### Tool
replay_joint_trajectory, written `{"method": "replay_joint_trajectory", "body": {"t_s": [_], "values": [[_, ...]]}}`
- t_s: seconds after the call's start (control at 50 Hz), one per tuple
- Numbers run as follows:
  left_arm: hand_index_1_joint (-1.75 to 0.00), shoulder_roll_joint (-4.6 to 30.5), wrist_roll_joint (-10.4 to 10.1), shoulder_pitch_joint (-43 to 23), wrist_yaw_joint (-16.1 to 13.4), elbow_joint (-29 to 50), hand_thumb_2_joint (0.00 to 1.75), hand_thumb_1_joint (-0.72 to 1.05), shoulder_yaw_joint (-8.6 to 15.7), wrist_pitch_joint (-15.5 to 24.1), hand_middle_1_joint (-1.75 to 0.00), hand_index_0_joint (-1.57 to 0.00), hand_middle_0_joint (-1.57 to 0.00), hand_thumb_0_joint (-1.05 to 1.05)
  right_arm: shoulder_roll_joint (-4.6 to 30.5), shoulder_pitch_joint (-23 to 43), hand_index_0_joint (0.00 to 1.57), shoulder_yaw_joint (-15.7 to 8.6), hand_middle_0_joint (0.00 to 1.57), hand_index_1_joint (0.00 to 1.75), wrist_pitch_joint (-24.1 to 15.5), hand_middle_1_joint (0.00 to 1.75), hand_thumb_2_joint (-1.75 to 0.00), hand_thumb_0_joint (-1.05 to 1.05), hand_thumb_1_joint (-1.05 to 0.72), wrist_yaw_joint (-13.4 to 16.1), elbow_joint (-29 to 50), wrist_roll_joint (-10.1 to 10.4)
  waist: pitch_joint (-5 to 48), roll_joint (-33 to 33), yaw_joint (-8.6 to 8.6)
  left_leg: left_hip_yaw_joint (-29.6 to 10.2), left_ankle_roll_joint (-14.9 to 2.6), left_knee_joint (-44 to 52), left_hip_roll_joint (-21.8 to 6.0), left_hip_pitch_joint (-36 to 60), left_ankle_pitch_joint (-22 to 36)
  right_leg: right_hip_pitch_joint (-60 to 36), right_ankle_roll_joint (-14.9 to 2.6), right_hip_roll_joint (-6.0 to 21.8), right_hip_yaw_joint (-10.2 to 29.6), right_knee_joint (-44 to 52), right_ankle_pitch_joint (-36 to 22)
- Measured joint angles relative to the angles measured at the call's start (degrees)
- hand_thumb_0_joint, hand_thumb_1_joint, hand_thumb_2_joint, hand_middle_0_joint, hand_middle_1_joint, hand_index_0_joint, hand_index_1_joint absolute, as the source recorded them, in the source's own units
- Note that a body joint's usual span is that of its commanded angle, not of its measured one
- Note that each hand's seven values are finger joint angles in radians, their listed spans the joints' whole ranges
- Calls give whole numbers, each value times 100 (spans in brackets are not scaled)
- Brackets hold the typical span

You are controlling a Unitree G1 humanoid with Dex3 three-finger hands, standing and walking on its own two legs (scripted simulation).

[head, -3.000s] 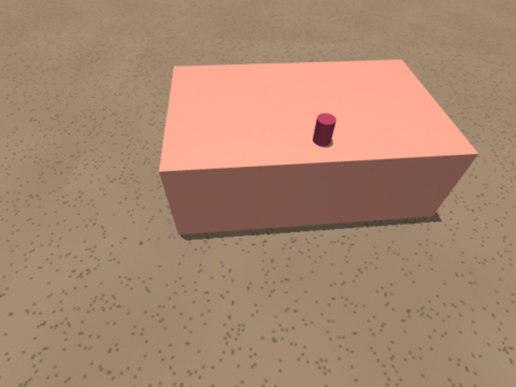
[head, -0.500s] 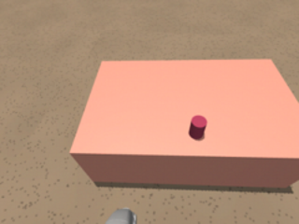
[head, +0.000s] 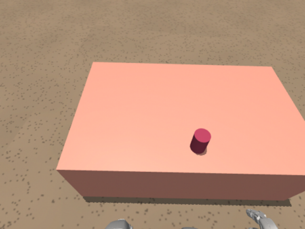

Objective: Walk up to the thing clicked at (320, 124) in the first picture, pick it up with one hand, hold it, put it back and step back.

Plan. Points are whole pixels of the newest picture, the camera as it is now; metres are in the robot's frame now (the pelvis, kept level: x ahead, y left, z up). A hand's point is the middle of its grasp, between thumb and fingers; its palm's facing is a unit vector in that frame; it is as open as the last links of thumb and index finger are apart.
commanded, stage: walk up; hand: right
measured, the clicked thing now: (199, 141) +0.51 -0.22 -0.28
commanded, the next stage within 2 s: stand in 1.20 s
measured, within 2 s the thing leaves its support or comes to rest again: neither
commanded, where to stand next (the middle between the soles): +0.08 -0.01 m, yaw -1 degrees
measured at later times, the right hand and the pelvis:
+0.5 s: hand out of the picture +0.10 -0.26 -0.13, palm faces -0.02 +0.94 -0.33, open 7.4 cm; pelvis +0.03 +0.00 +0.03, yaw +0 degrees
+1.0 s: hand out of the picture +0.11 -0.24 -0.12, palm faces -0.03 +0.95 -0.32, open 7.4 cm; pelvis +0.03 +0.00 +0.03, yaw +0 degrees
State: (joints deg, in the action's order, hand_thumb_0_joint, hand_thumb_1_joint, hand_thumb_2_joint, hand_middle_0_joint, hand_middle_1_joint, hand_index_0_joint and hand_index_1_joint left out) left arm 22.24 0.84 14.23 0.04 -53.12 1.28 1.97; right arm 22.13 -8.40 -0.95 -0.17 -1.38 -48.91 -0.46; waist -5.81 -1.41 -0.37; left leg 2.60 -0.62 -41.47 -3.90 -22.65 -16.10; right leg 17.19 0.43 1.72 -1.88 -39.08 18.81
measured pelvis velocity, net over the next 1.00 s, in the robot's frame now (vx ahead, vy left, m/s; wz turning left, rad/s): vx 0.03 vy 0.00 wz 0.00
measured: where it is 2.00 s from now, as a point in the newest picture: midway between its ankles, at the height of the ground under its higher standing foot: outside the picture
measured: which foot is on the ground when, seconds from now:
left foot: down 0.00-1.00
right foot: down 0.00-1.00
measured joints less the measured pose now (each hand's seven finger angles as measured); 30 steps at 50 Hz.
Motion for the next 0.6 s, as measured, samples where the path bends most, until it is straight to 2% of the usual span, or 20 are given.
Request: {"method": "replay_joint_trajectory", "body": {"t_s": [0.02, 0.06, 0.08, 0.12, 0.2, 0.42, 0.6], "values": [[-30, -30, 41, 9, -7, -53, 90, 90, -2, 4, -30, -20, -20, 1, 3, 9, 20, -12, 20, 30, 52, 30, -90, 0, -90, 10, -71, 23, 44, -88, 2, -57, 2, -32, -29, -5, -60, -34, 49, -43, -36, 39, 3], [-30, -13, 81, 38, 8, -137, 90, 90, -32, -10, -30, -20, -20, 1, -44, 3, 20, -9, 20, 30, 115, 30, -90, 0, -90, 15, -223, 38, 154, -33, -50, -69, -26, -20, 109, 32, -467, -7, 58, 23, 43, 20, 63], [-30, -4, 81, 26, 13, -184, 90, 90, -47, -32, -30, -20, -20, 1, -53, -2, 20, -5, 20, 30, 109, 30, -90, 0, -90, 7, -291, 38, 173, -1, -64, -42, -32, 77, 164, 92, -446, -4, 59, 62, 88, 10, 85], [-30, -32, 51, -52, 14, -290, 90, 90, -83, -56, -30, -20, -20, 1, -15, -14, 20, 1, 20, 30, 52, 30, -90, 0, -90, -10, -430, 63, 162, -65, -32, -38, 19, 357, 166, 214, 185, -60, 106, 68, 85, 62, 82], [-30, -56, -2, -294, 30, -427, 90, 90, -117, -30, -30, -20, -20, 1, -42, 21, 20, 50, 20, 30, 46, 30, -90, 0, -90, -17, -788, 71, 113, -72, -25, -26, 73, 567, 168, 380, 166, -234, 119, 67, 86, 315, -12], [-30, -104, -80, -976, 43, -759, 90, 90, -192, -72, -30, -20, -20, 1, -156, 227, 20, 140, 20, 30, 8, 30, -90, 1, -90, -22, -1398, 46, 139, 131, 69, -8, 82, 1335, 198, 815, 478, -663, 123, 73, 70, 1087, -349], [-30, -190, -63, -1177, 61, -1086, 90, 90, -195, -103, -30, -20, -20, 1, -149, 453, 20, 112, 20, 30, -7, 30, -90, 0, -90, 8, -1644, 46, 217, 164, 87, -15, 91, 1809, 194, 1116, 692, -1014, 135, 51, 44, 1666, -618]]}}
